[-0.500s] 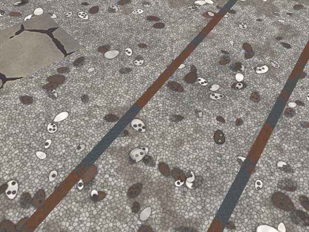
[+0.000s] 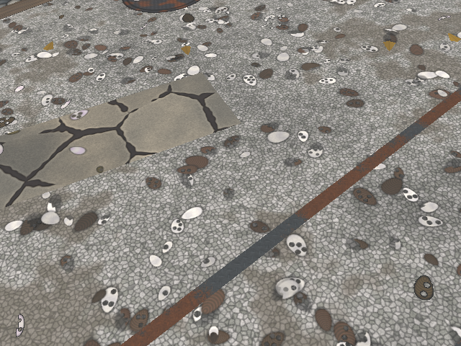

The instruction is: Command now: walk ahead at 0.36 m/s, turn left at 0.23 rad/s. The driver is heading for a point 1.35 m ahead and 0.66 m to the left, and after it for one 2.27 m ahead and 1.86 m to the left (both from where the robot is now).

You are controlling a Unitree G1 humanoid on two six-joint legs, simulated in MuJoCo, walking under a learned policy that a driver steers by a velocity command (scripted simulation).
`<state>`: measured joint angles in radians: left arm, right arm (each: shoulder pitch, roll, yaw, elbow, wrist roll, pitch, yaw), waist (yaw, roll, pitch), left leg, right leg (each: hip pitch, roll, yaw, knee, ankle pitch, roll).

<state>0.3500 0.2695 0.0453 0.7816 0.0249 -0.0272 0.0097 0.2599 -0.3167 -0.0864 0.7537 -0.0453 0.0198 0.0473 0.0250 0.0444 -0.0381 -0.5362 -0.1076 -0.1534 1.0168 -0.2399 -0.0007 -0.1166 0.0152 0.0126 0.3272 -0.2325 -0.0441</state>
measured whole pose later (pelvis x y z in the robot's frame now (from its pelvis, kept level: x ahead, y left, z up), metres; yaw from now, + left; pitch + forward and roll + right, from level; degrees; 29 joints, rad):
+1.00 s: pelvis +0.41 +0.04 -0.01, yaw +22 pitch +0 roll +1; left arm 0.25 0.25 0.03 0.80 0.02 -0.05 0.02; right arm 0.18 -0.30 -0.08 0.80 -0.03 0.04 0.03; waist 0.01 0.03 0.10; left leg -0.56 -0.01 0.01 1.00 -0.29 0.00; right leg -0.23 -0.05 -0.18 0.41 -0.18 -0.04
